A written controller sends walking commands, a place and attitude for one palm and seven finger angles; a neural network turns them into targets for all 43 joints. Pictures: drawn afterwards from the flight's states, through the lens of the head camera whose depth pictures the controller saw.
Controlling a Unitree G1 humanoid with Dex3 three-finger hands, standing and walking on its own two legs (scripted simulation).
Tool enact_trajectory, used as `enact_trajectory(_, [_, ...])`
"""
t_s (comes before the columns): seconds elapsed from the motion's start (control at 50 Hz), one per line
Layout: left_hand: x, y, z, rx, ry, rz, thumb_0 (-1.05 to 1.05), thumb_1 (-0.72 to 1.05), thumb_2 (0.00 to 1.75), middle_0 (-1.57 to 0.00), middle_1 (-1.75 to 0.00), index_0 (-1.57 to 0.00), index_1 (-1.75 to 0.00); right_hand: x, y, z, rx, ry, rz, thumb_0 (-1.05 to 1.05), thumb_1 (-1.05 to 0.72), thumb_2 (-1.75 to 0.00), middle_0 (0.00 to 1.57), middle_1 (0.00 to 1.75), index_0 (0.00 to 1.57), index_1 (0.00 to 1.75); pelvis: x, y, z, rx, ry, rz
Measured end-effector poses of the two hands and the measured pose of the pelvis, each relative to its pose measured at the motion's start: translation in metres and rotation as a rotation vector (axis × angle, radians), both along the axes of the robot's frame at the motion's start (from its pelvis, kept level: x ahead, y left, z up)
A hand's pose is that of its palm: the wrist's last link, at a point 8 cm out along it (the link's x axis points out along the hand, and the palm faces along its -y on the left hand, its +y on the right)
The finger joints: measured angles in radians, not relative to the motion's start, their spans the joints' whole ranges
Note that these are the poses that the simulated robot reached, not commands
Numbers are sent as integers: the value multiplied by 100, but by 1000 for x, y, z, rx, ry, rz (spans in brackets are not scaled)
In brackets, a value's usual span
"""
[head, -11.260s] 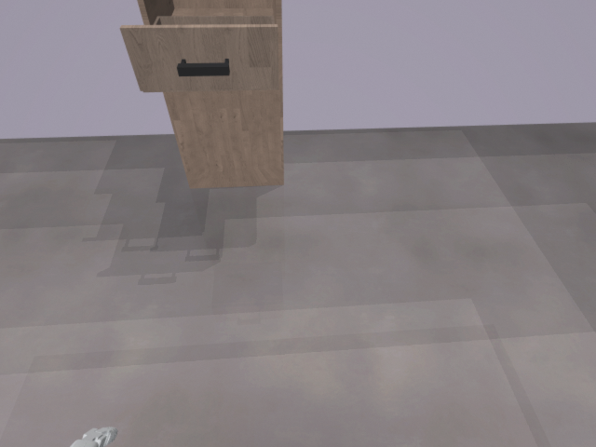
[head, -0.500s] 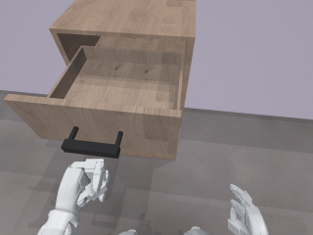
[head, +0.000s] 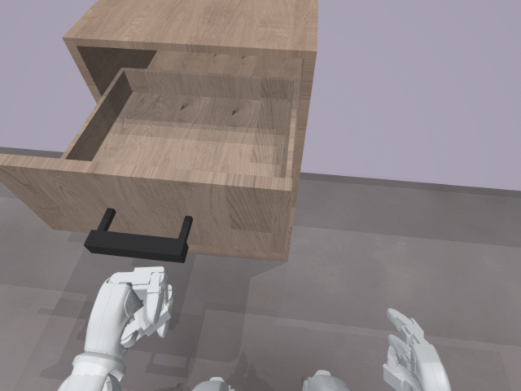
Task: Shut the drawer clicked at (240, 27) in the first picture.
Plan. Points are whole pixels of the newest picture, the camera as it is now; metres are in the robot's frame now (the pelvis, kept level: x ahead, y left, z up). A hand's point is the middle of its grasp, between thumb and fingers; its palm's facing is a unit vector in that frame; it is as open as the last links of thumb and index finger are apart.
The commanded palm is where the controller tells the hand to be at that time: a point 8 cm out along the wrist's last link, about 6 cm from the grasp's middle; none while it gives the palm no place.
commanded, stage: bring the fist close to the handle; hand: left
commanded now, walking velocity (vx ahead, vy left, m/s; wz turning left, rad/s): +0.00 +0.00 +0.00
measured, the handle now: (142, 232) +0.33 +0.19 +0.06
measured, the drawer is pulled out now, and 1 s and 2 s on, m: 0.29 0.25 0.11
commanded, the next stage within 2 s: push the drawer shut in 0.08 s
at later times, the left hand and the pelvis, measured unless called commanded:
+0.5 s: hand (165, 291) +0.25 +0.14 +0.06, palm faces -0.12 -0.99 -0.05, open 3.3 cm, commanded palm +0.24 +0.19 +0.06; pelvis +0.00 +0.00 +0.00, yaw +0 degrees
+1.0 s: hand (171, 261) +0.29 +0.14 +0.06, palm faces -0.13 -0.99 -0.05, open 2.9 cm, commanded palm +0.29 +0.19 +0.06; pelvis -0.02 +0.01 +0.00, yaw +1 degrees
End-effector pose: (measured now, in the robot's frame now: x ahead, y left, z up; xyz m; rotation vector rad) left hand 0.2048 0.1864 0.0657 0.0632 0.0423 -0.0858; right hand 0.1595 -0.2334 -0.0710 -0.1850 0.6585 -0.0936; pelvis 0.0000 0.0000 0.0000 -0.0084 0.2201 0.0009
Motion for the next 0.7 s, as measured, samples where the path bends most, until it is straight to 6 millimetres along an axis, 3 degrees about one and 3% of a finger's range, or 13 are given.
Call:
enact_trajectory(0.28, [3,6,1,-1,-11,-5,2,90,90,-140,-160,-140,-160,1,0,1,-5,-8,3,1,-91,-89,20,30,21,30,-2,-1,-1,-4,-4,7])
enact_trajectory(0.7, [37,8,-6,-8,-34,-34,-4,84,96,-140,-160,-140,-160,-17,8,-9,-24,68,23,1,-91,-89,20,30,20,30,-13,9,0,-8,-4,17])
